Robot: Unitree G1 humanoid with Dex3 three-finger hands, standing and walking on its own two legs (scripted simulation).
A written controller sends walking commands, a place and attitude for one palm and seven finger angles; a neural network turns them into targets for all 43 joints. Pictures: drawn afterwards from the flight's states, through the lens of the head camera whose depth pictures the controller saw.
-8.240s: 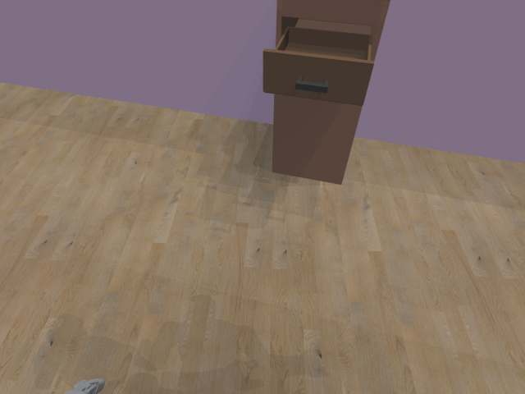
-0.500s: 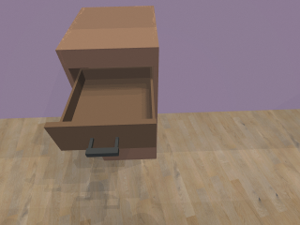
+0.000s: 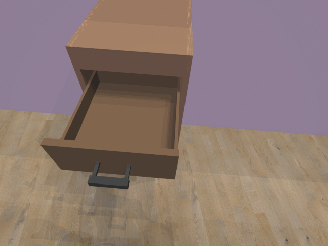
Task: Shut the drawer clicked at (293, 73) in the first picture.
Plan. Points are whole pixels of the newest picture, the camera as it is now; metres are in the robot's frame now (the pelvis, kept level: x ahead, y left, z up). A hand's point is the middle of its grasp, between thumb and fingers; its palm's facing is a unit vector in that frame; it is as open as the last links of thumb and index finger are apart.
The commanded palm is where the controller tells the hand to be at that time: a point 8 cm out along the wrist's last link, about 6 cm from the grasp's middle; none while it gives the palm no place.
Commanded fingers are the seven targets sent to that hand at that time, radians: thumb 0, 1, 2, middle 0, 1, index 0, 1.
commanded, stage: come to a stop and stand still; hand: left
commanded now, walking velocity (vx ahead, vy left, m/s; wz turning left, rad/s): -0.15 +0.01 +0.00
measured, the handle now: (111, 174) +0.28 +0.17 -0.02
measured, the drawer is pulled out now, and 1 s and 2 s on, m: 0.30 0.30 0.30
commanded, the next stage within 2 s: look again from close up in 1.06 s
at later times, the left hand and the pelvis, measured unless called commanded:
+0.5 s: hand out of the picture +0.07 +0.19 -0.17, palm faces -0.03 -0.97 -0.24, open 7.4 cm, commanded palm none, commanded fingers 0.00 0.90 0.90 -0.20 -0.30 -0.20 -0.30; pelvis +0.00 +0.00 +0.00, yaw +0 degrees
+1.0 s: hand out of the picture +0.03 +0.20 -0.17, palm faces -0.02 -0.98 -0.20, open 7.4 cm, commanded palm none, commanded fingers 0.00 0.90 0.90 -0.20 -0.30 -0.20 -0.30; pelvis +0.02 +0.03 +0.01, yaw -1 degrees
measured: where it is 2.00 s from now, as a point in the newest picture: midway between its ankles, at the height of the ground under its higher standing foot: outside the picture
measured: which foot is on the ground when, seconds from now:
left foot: down 0.00-1.00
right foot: down 0.00-1.00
